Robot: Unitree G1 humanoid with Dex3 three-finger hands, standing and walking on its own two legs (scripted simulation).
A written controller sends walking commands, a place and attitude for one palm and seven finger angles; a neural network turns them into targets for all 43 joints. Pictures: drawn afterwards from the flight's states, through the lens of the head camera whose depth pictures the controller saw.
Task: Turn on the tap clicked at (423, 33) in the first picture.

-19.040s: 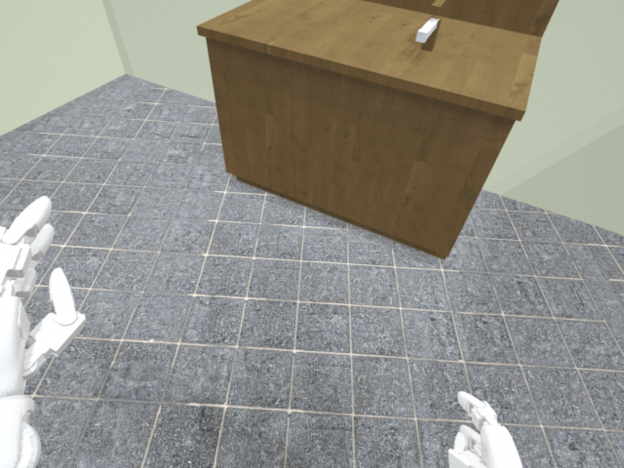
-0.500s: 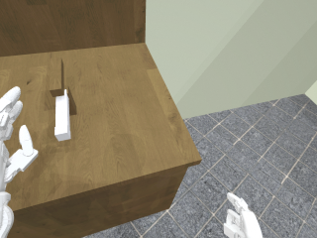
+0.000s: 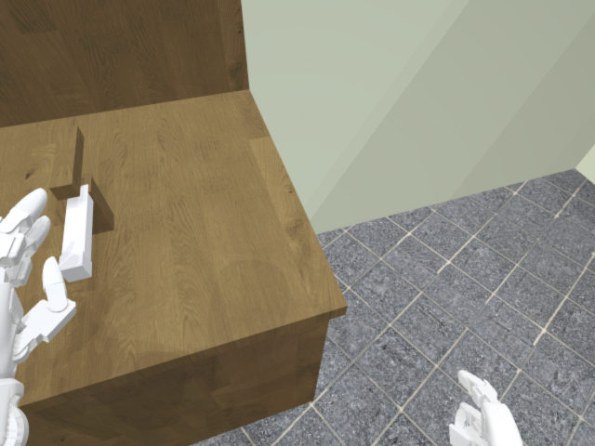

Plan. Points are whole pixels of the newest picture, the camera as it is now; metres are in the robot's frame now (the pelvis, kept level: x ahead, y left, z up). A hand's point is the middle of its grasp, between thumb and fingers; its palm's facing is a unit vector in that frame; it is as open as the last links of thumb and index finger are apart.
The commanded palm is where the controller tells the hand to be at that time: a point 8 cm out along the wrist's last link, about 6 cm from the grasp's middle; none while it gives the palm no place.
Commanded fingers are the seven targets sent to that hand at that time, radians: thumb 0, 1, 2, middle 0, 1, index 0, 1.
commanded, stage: come to a stop and stand still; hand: left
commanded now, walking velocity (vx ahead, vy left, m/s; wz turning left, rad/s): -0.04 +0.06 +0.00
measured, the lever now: (75, 266) +0.31 +0.32 +0.07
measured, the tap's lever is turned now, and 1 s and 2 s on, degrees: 0 0 0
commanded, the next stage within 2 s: look again from close up in 0.64 s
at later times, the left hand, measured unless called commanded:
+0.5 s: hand out of the picture +0.21 +0.31 +0.16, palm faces +0.40 -0.84 -0.38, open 7.4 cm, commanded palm +0.15 +0.33 +0.18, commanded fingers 0.00 0.90 0.90 -0.20 -0.30 -0.20 -0.30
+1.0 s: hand (54, 291) +0.23 +0.26 +0.16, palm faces +0.25 -0.87 -0.42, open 7.4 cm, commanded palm +0.16 +0.31 +0.18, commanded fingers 0.00 0.90 0.90 -0.20 -0.30 -0.20 -0.30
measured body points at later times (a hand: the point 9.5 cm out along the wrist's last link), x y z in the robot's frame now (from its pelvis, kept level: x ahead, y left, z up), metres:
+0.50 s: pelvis -0.01 +0.05 +0.00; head +0.02 +0.07 +0.45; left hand +0.18 +0.35 +0.18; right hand +0.17 -0.15 -0.07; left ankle +0.03 +0.12 -0.74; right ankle -0.02 -0.10 -0.74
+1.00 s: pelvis -0.01 +0.04 +0.00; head +0.03 +0.04 +0.45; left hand +0.21 +0.30 +0.18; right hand +0.16 -0.20 -0.08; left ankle +0.03 +0.12 -0.74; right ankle -0.02 -0.10 -0.74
